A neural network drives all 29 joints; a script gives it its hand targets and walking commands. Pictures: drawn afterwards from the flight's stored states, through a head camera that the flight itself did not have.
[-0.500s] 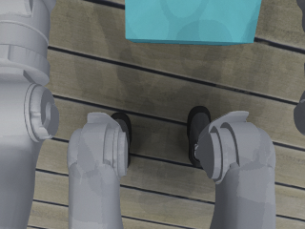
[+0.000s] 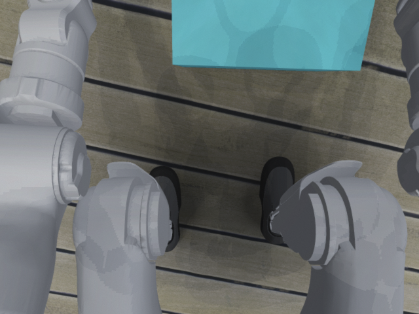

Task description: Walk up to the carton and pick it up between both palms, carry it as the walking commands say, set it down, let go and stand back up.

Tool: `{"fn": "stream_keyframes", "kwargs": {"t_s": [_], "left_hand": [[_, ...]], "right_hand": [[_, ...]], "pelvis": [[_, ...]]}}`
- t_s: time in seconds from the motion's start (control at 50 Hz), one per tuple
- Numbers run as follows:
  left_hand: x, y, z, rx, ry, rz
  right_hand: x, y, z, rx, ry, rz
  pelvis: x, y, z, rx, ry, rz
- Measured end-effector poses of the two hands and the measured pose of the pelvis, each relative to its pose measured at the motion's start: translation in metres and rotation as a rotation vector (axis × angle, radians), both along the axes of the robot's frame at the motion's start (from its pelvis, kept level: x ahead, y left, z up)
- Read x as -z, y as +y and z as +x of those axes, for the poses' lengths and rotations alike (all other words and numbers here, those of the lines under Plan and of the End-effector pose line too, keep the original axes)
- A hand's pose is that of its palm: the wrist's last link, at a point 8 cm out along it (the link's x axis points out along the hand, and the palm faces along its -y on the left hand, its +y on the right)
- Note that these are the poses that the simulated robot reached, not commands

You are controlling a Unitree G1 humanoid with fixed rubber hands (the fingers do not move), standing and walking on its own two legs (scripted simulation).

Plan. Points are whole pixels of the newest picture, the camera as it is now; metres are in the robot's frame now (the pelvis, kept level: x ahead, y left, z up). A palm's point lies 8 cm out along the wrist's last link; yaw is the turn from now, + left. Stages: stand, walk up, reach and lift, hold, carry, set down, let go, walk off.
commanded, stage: reach and lift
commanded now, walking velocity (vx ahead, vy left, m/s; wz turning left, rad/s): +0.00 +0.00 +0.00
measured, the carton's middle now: out of the picture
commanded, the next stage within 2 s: none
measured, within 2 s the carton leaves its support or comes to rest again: leaves its support in 1.54 s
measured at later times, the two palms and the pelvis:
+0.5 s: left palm out of the picture +0.56 +0.14 -0.19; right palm out of the picture +0.54 -0.24 -0.18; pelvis -0.01 +0.00 +0.01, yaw +0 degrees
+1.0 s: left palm out of the picture +0.56 +0.13 -0.18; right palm out of the picture +0.55 -0.22 -0.18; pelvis -0.01 +0.00 +0.01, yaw -1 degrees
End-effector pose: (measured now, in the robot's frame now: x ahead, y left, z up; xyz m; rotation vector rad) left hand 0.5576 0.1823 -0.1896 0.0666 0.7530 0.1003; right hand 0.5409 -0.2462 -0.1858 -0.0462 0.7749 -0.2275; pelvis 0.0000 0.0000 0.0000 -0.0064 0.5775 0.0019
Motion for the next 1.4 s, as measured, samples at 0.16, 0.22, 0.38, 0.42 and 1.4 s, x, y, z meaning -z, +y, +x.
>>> {"fn": "stream_keyframes", "kwargs": {"t_s": [0.16, 0.22, 0.38, 0.42, 1.4], "left_hand": [[-0.008, -0.005, 0.002, 0.000, -0.009, -0.006], [-0.007, -0.008, 0.002, 0.009, -0.003, -0.007], [-0.006, -0.030, 0.003, 0.037, -0.013, -0.035], [-0.006, -0.036, 0.004, 0.045, -0.016, -0.042], [-0.009, -0.049, 0.002, 0.075, 0.005, -0.063]], "right_hand": [[-0.007, 0.004, 0.006, -0.009, -0.014, 0.006], [-0.007, 0.004, 0.004, -0.007, -0.006, 0.003], [-0.009, 0.005, 0.003, -0.015, -0.002, -0.013], [-0.010, 0.005, 0.004, -0.019, 0.001, -0.022], [-0.008, 0.028, 0.004, -0.069, 0.023, 0.034]], "pelvis": [[-0.002, -0.001, -0.004, 0.000, 0.002, 0.005], [-0.003, -0.002, -0.005, 0.000, 0.003, 0.006], [-0.005, -0.004, -0.007, 0.007, 0.008, 0.006], [-0.006, -0.004, -0.007, 0.009, 0.011, 0.006], [-0.006, -0.006, -0.003, 0.017, -0.008, 0.007]]}}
